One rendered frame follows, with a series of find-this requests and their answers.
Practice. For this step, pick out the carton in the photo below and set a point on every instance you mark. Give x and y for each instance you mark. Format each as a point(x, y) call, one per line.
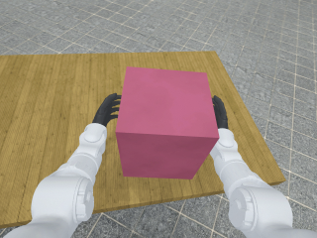
point(166, 124)

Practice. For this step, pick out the robot right upper arm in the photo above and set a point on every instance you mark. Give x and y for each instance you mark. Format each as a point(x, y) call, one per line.
point(261, 212)

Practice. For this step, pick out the robot right forearm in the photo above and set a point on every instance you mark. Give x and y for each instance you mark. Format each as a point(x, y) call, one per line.
point(231, 168)

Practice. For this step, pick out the robot left forearm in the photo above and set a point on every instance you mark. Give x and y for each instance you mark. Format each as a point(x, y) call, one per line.
point(86, 159)

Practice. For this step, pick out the robot left upper arm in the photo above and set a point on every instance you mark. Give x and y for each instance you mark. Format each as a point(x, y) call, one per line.
point(60, 204)

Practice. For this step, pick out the table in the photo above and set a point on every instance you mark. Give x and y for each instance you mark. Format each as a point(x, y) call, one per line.
point(46, 102)

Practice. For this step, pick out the right robot hand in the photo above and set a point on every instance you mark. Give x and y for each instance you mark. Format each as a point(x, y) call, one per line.
point(220, 113)

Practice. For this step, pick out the left robot hand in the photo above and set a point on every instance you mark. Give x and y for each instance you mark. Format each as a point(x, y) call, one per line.
point(103, 114)

